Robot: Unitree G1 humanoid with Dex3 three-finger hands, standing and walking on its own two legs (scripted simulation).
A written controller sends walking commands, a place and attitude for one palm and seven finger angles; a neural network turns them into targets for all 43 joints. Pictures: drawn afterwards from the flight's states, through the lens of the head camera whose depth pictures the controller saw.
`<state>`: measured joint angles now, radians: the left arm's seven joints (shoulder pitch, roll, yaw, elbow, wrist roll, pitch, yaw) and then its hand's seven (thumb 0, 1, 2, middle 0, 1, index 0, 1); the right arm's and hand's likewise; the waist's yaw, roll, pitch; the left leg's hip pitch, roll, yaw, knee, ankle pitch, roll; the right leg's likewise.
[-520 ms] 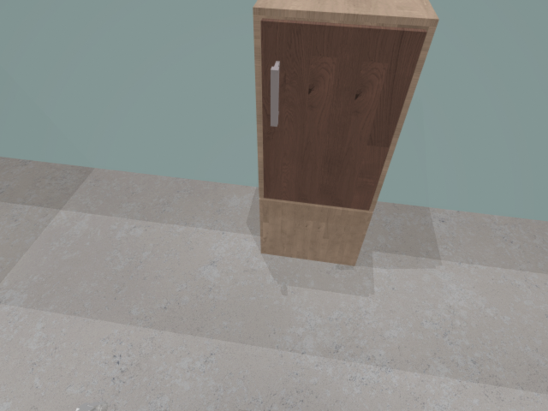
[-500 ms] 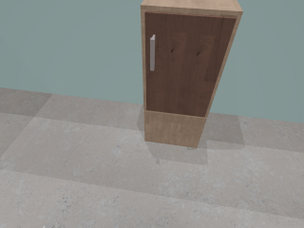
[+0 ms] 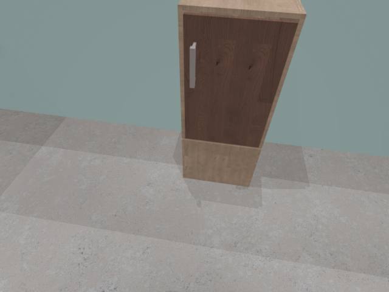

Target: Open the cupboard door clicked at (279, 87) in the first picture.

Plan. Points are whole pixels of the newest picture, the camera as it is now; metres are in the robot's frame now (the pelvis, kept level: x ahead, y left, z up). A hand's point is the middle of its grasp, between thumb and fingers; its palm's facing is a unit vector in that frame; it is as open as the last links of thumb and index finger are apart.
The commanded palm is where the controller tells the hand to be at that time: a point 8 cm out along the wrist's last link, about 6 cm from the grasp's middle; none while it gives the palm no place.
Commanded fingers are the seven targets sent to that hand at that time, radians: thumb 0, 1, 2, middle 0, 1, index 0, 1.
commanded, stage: stand and wait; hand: left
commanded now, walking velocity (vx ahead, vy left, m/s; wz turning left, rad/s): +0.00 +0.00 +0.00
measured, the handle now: (193, 65) +0.87 +0.06 +0.03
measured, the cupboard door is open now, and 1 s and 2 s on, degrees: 0 0 0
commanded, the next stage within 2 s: look at it before walking up in 0.30 s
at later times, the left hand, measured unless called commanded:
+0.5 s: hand out of the picture +0.08 +0.24 -0.15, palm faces -0.03 -0.94 -0.34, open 7.3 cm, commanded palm none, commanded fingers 0.00 0.90 0.90 -0.20 -0.30 -0.20 -0.30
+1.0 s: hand out of the picture +0.07 +0.24 -0.15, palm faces -0.03 -0.94 -0.33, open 7.3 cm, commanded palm none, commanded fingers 0.00 0.90 0.90 -0.20 -0.30 -0.20 -0.30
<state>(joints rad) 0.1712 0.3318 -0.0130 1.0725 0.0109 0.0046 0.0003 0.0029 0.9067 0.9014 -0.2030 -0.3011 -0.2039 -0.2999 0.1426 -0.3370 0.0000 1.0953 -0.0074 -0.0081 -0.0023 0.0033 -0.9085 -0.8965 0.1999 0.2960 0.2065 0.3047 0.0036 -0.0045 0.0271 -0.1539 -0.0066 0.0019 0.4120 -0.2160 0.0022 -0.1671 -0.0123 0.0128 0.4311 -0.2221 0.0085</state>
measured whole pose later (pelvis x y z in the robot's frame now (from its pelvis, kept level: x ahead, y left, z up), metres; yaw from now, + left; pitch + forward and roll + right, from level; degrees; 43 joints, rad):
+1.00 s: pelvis +0.01 -0.01 +0.00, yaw +0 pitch -2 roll +0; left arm 0.15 0.34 -0.01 1.09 0.01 0.00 0.00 0.00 0.91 0.90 -0.20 -0.30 -0.20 -0.30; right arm 0.13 -0.34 0.01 1.12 0.00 -0.01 0.00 0.00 -0.91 -0.90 0.20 0.30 0.21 0.30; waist 0.00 0.00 0.03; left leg -0.13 0.01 0.00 0.36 -0.20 -0.01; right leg -0.14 0.00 0.01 0.38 -0.20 0.00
